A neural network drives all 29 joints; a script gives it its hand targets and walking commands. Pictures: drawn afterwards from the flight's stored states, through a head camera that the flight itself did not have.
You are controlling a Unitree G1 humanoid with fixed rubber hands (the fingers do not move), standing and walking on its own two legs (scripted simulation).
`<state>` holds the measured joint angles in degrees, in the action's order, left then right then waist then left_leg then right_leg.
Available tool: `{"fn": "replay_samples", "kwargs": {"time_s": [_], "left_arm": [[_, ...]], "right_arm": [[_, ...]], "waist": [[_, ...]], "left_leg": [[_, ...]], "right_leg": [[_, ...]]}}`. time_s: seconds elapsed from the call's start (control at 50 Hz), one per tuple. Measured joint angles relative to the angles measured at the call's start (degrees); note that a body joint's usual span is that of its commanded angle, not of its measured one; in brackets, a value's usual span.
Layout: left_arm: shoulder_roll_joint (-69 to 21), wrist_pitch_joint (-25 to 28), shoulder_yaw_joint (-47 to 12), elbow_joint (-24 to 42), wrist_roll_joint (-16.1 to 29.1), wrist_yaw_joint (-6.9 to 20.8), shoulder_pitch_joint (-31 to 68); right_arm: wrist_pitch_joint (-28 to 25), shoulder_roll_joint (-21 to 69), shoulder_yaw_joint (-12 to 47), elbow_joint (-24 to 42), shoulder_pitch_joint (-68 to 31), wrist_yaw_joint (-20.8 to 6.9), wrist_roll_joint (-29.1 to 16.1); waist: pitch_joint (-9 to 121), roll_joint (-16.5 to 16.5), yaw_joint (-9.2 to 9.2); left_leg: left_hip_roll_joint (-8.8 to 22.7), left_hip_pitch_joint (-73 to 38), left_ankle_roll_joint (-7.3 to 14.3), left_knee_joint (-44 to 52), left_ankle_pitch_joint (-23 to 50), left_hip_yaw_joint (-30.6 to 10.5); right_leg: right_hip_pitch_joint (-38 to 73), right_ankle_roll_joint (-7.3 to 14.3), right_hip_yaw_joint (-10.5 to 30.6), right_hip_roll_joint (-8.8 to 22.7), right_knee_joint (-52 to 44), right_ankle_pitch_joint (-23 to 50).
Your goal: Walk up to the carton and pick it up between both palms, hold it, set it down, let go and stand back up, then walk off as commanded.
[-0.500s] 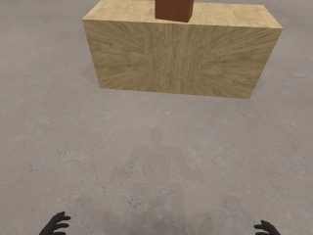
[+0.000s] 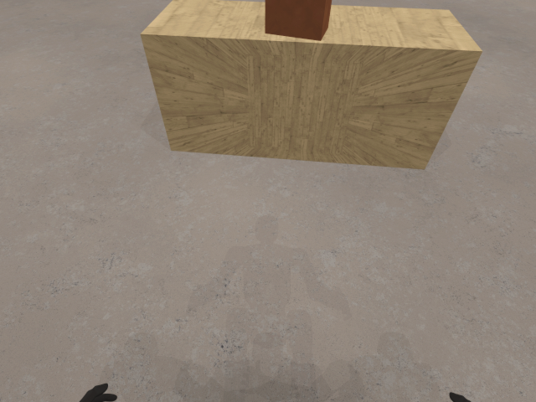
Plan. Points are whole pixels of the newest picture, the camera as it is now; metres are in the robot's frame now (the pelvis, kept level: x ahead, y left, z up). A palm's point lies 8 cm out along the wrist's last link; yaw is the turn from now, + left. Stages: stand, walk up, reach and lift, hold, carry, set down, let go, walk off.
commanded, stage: stand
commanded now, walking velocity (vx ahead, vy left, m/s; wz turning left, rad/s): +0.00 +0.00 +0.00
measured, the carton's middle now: (299, 0) +1.66 -0.07 +0.03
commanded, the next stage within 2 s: walk up in 1.70 s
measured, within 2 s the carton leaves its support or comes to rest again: neither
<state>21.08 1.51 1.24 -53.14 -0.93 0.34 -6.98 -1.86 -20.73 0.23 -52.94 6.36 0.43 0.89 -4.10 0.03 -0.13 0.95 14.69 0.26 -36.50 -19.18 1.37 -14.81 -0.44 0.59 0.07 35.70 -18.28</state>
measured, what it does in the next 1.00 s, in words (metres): stands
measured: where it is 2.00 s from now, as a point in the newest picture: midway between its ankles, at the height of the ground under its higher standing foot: outside the picture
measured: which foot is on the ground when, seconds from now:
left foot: down 0.00-1.00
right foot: down 0.00-1.00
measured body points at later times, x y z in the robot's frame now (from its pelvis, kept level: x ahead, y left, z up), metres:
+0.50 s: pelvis +0.00 +0.00 +0.02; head +0.00 +0.00 +0.47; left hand +0.12 +0.29 -0.10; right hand +0.11 -0.30 -0.10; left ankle +0.01 +0.12 -0.73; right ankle +0.01 -0.13 -0.73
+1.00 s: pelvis +0.00 -0.01 +0.02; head +0.00 -0.01 +0.47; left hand +0.10 +0.29 -0.10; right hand +0.10 -0.31 -0.11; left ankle +0.01 +0.12 -0.73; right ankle +0.01 -0.13 -0.73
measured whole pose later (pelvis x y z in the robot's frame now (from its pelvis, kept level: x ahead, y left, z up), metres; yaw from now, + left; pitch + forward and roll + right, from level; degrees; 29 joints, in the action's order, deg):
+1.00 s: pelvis +0.00 -0.01 +0.02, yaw +0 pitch -3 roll +0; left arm 19.7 1.3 0.4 -61.1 -0.7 0.0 -5.1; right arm -0.8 -20.2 -0.7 -62.0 5.0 -0.2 0.9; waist -2.7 -0.5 0.3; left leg 1.3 8.2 -0.6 -22.1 -11.2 0.9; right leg -8.0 -0.1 -0.1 -0.1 21.1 -10.4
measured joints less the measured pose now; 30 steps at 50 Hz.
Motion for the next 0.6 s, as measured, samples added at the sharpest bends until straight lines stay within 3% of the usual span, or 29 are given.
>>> {"fn": "replay_samples", "kwargs": {"time_s": [0.34, 0.6], "left_arm": [[-1.5, -0.2, -0.9, -4.4, 0.3, -0.1, 2.2], [-1.6, 0.1, -1.3, -6.9, 0.3, -0.2, 2.6]], "right_arm": [[0.3, 0.2, -0.2, -5.9, -1.6, -0.3, 0.0], [0.6, 0.6, -0.4, -8.4, -1.4, -0.3, -0.2]], "waist": [[1.0, 0.2, 0.50], [1.7, 0.0, 0.76]], "left_leg": [[-0.2, -6.1, -0.2, 11.1, 5.7, 0.3], [0.0, -7.4, -0.5, 14.0, 7.2, 0.2]], "right_leg": [[6.0, -0.1, 0.1, 0.2, -11.0, 5.6], [7.1, 0.1, -0.1, 0.1, -13.5, 6.9]]}}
